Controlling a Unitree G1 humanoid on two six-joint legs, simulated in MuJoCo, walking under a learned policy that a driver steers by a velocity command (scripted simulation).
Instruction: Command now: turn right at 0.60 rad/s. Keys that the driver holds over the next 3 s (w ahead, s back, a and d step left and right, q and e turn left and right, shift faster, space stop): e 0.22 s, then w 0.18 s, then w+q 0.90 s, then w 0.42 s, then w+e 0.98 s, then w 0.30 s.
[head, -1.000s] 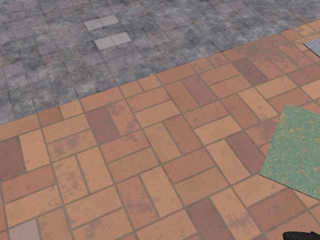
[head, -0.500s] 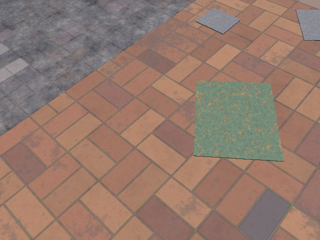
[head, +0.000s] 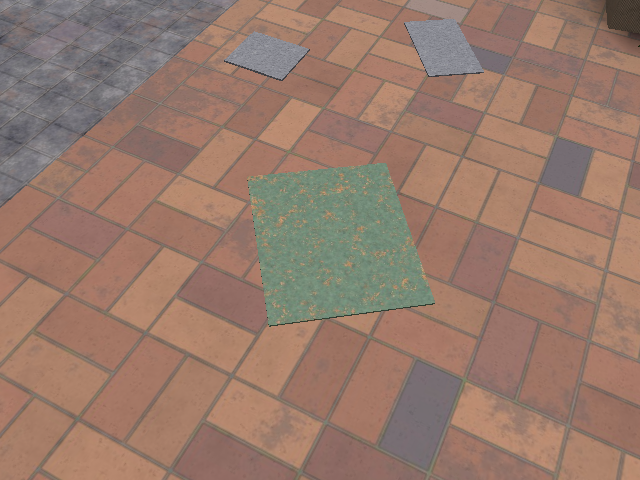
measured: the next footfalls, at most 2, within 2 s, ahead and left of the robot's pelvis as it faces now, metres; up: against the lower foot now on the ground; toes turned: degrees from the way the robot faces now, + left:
right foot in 0.36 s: +0.00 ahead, -0.15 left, +0.00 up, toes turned -13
left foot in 0.88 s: +0.38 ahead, +0.01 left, +0.00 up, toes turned +1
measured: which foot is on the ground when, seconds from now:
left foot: down 0.00-0.36, up 0.38-0.86, down 0.88-1.00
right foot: up 0.00-0.34, down 0.36-0.90, up 0.92-1.00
